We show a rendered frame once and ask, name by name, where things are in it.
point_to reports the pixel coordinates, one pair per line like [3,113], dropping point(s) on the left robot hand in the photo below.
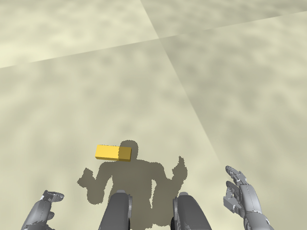
[40,213]

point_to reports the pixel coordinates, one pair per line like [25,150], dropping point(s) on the carton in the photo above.
[113,153]

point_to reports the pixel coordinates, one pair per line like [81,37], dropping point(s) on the right robot hand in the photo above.
[245,199]

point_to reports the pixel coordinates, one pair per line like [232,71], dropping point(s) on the right robot arm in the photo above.
[256,221]

